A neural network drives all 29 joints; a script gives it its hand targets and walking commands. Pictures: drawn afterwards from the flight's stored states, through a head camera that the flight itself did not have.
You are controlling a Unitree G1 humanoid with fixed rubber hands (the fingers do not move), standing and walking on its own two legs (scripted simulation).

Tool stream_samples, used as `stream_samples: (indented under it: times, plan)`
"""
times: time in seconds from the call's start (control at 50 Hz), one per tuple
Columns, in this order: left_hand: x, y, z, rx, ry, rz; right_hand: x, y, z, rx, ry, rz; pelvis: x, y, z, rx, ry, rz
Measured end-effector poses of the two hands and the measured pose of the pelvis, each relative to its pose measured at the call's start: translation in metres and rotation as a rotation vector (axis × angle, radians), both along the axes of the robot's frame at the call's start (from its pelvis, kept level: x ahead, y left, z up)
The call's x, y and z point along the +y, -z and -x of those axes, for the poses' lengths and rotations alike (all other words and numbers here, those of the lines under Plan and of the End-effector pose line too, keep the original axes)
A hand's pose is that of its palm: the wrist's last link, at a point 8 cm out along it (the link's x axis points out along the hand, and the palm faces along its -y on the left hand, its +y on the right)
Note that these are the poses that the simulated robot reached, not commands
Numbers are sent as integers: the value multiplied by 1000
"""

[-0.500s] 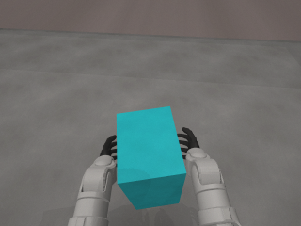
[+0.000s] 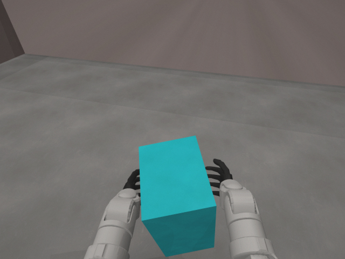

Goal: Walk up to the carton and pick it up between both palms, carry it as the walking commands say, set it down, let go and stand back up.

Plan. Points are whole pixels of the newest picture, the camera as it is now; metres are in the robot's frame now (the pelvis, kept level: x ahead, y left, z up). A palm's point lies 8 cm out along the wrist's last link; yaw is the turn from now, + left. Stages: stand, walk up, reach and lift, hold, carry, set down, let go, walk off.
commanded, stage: set down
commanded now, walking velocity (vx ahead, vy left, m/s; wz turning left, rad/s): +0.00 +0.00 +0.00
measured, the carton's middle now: (179, 201) +0.29 -0.05 -0.02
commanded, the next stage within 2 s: none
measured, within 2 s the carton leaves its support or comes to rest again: neither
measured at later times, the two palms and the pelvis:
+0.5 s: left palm (144, 220) +0.28 +0.05 -0.07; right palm (228, 204) +0.28 -0.19 -0.05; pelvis -0.06 -0.07 -0.03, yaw +1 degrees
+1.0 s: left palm (149, 216) +0.33 +0.04 -0.15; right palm (222, 214) +0.30 -0.19 -0.15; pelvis -0.03 -0.03 -0.08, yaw +0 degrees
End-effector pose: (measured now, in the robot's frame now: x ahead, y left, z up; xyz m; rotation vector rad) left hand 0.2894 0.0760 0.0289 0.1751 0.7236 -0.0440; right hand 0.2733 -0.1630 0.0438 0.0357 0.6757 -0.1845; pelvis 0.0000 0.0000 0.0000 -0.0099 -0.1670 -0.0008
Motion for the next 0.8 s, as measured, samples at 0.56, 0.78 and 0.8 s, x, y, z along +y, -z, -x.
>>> stream_samples:
  times: [0.56,0.78,0.8]
  plan:
    - [-27,106,5,33,-118,52,-24,107,-10,21,23,-23,-70,37,64,170,-21,-5]
    - [-30,145,-22,12,-73,30,-25,157,-20,4,68,-25,-55,58,53,330,0,-17]
    - [-30,149,-24,11,-69,30,-26,160,-20,3,75,-26,-53,60,51,344,2,-19]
